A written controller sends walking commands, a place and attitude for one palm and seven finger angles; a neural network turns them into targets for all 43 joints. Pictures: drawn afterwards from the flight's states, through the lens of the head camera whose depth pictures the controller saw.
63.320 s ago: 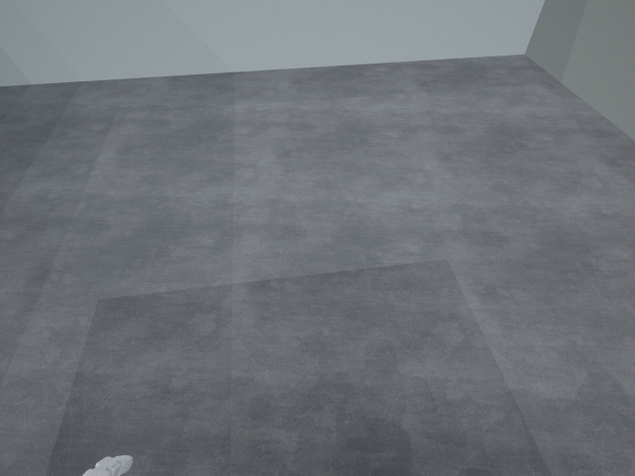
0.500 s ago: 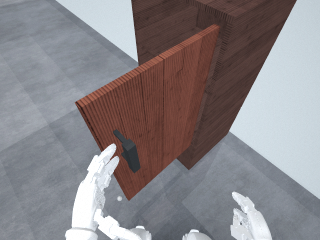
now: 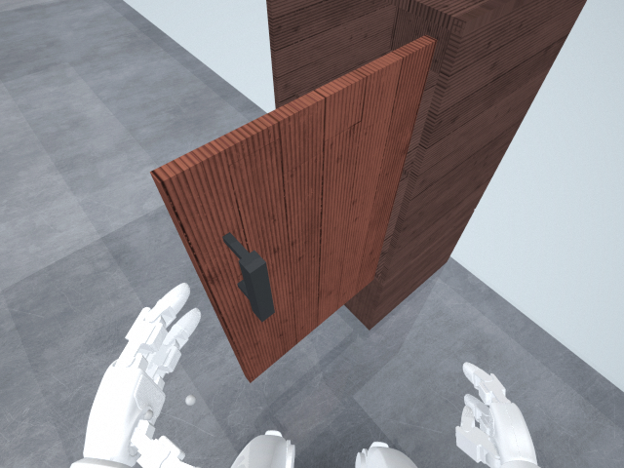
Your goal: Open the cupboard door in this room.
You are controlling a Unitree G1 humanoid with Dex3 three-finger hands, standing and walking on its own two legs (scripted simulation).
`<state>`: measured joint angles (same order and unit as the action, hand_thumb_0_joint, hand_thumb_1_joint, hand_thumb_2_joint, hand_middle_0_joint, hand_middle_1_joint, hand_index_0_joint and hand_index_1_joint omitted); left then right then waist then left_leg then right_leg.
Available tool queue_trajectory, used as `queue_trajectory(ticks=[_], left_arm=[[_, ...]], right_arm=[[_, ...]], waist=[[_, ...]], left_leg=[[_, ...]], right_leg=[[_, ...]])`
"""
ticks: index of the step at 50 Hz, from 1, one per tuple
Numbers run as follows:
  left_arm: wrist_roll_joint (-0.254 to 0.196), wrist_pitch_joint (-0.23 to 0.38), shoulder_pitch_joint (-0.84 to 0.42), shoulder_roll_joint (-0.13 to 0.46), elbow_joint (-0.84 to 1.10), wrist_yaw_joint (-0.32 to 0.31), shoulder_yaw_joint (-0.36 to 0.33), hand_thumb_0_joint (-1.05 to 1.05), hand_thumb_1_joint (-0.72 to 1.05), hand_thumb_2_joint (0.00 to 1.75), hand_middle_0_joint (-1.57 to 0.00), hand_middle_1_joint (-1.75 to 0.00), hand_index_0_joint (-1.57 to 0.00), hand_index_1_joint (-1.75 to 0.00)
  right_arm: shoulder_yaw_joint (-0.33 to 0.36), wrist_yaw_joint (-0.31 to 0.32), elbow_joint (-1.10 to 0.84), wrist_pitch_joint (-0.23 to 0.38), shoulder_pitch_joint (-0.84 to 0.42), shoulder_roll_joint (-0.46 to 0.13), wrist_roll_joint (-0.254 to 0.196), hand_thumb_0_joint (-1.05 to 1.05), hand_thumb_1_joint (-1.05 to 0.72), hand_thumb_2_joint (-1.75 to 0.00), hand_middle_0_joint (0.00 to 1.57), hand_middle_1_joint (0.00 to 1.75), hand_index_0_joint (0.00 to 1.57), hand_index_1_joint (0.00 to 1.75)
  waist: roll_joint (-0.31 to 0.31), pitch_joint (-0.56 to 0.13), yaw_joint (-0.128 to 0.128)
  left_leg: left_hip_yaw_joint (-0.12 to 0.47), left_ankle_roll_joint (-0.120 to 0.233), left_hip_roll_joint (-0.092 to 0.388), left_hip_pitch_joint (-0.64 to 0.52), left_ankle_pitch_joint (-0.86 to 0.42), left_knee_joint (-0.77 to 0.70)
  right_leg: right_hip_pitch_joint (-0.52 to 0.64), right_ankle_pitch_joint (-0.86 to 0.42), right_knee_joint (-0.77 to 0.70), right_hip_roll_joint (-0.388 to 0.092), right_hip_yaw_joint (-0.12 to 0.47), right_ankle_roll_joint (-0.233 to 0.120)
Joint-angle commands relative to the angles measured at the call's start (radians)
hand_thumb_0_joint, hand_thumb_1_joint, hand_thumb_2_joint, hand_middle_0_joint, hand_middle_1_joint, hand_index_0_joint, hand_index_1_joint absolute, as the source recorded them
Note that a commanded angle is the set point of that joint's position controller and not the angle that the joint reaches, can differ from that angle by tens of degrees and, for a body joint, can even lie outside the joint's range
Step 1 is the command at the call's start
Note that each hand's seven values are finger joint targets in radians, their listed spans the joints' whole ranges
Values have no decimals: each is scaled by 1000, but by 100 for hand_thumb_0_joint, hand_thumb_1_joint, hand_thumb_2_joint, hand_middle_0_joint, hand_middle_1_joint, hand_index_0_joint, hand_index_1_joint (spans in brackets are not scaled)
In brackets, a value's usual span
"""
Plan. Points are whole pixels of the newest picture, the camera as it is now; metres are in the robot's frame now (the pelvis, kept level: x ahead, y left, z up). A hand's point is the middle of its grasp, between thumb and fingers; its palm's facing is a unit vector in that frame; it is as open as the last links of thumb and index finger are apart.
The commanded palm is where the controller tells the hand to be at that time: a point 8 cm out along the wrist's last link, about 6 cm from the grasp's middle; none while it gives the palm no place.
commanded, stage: draw the hand back to the body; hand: left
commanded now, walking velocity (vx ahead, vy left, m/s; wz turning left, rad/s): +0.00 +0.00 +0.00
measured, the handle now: (248, 278) +0.33 +0.11 +0.07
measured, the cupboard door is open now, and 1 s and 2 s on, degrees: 91 91 91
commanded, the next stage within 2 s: step back with the hand held close in 1.50 s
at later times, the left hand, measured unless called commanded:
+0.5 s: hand (97, 362) +0.19 +0.20 +0.15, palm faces +0.07 -0.98 -0.21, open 15.9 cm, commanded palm +0.16 +0.26 +0.17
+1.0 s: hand out of the picture +0.23 +0.28 +0.23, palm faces +0.35 -0.84 -0.41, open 10.5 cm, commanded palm +0.18 +0.32 +0.25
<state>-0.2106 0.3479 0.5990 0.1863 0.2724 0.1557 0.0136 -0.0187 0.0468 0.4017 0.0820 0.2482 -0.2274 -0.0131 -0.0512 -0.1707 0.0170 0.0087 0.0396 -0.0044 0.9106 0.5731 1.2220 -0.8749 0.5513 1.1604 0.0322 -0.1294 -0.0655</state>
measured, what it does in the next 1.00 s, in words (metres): rises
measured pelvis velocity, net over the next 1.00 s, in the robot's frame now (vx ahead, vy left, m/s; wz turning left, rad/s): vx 0.04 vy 0.04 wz -0.03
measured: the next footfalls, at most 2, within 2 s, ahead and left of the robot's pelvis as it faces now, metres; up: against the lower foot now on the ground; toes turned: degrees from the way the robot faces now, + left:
none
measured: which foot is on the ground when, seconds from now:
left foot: down 0.00-1.00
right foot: down 0.00-1.00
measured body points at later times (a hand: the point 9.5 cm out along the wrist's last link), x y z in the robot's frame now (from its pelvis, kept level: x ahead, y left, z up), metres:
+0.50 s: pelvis +0.02 +0.02 +0.05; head +0.02 +0.01 +0.50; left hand +0.18 +0.25 +0.17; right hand +0.20 -0.21 -0.01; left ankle +0.01 +0.09 -0.64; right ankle +0.01 -0.08 -0.64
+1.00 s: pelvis +0.04 +0.04 +0.09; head +0.02 +0.02 +0.54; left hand +0.21 +0.32 +0.25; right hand +0.21 -0.18 +0.01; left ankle +0.01 +0.09 -0.64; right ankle +0.01 -0.08 -0.64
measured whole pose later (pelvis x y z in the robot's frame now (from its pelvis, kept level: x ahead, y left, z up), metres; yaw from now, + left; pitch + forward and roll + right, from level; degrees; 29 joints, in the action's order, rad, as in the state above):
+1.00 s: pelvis +0.04 +0.04 +0.09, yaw -2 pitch -1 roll -2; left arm -0.06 0.02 0.54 0.36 0.45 -0.13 -0.26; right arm -0.05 0.08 0.57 0.11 0.25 -0.23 -0.01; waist -0.07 -0.04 0.05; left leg -0.05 0.08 -0.05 0.20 0.34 0.55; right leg -0.18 0.30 0.50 0.01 -0.04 0.00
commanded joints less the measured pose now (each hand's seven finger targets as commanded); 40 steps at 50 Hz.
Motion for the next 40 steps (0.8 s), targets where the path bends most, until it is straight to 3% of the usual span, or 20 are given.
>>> queue_trajectory(ticks=[1,3,7,10,17,21,22,23,24,25,29,36,40], left_arm=[[-10,35,5,135,316,-21,-109,0,-50,30,-15,-30,-15,-30],[-17,5,39,122,297,-33,-122,0,-50,30,-15,-30,-15,-30],[-45,-50,72,99,230,-27,-138,0,-50,30,-15,-30,-15,-30],[-58,-63,55,126,250,-2,-157,0,-50,30,-15,-30,-15,-30],[-73,-44,4,183,355,19,-204,0,-47,32,-15,-30,-15,-30],[-88,-77,31,180,342,24,-231,0,-32,37,-16,-30,-16,-30],[69,-134,30,341,408,-110,-274,0,-29,39,-16,-30,-16,-30],[85,-177,66,241,399,-165,-219,0,-26,40,-16,-30,-16,-30],[91,-205,72,227,373,-193,-220,0,-22,42,-16,-30,-16,-30],[111,-228,95,178,337,-212,-181,0,-18,43,-16,-30,-16,-30],[149,-253,19,262,388,-273,-243,0,-5,50,-17,-30,-17,-30],[171,-262,-65,285,429,-310,-276,0,20,60,-18,-30,-18,-30],[166,-263,-75,284,385,-309,-308,0,34,66,-18,-30,-18,-30]], right_arm=[[44,17,-189,52,-43,-99,-15,0,-90,-90,20,30,20,30],[41,19,-188,45,-42,-94,-24,0,-90,-90,20,30,20,30],[35,24,-185,43,-51,-100,-31,0,-90,-90,20,30,20,30],[33,30,-183,54,-54,-109,-31,0,-90,-90,20,30,20,30],[23,34,-164,98,-37,-114,-35,0,-90,-90,20,30,20,30],[23,29,-150,113,-43,-113,-43,0,-90,-90,20,30,20,30],[34,55,-150,89,-36,-106,-25,0,-90,-90,20,30,20,30],[26,65,-149,80,-34,-85,-18,0,-90,-90,20,30,20,30],[29,66,-140,74,-36,-86,-19,0,-90,-90,20,30,20,30],[24,66,-126,62,-35,-81,-19,0,-90,-90,20,30,20,30],[17,72,-106,47,-55,-99,-13,0,-90,-90,20,30,20,30],[1,71,-64,79,-70,-104,-7,0,-90,-90,20,30,20,30],[5,60,-32,87,-85,-111,-4,0,-90,-90,20,30,20,30]], waist=[[-3,-185,0],[2,-148,3],[79,-67,-8],[71,-51,-9],[-48,-49,0],[-36,-48,11],[-24,-73,59],[-12,-20,29],[38,-3,25],[39,53,14],[17,32,23],[-44,61,27],[-18,82,33]], left_leg=[[39,-14,-15,-156,-237,-227],[41,-16,-14,-177,-235,-260],[42,-15,-11,-170,-206,-294],[43,-13,-8,-197,-216,-317],[61,-22,0,-317,-271,-389],[68,-33,5,-362,-310,-424],[57,-21,28,-381,-307,-478],[40,-17,21,-393,-291,-486],[41,-16,21,-384,-284,-488],[32,-12,26,-402,-296,-495],[38,-7,33,-491,-367,-553],[88,-36,59,-622,-464,-681],[94,-53,68,-668,-549,-733]], right_leg=[[239,-204,-267,-8,148,34],[246,-204,-288,-3,130,35],[271,-167,-348,-8,131,46],[290,-175,-372,-12,133,47],[308,-229,-377,4,88,32],[338,-272,-386,8,66,32],[391,-269,-449,-23,141,20],[389,-264,-483,-31,143,26],[405,-258,-509,-34,146,27],[406,-268,-520,-35,141,31],[483,-327,-556,-37,126,30],[553,-340,-608,-35,112,33],[620,-385,-644,-33,107,32]])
